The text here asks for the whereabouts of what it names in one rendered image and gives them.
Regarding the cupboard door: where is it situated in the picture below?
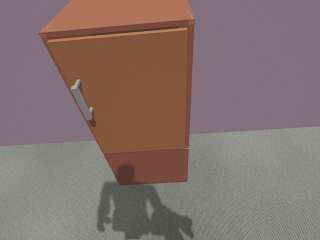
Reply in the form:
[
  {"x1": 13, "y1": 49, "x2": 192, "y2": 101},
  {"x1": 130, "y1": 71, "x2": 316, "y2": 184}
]
[{"x1": 47, "y1": 27, "x2": 188, "y2": 154}]

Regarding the handle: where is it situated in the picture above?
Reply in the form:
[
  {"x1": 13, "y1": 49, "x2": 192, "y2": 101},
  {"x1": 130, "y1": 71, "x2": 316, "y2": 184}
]
[{"x1": 70, "y1": 79, "x2": 93, "y2": 120}]

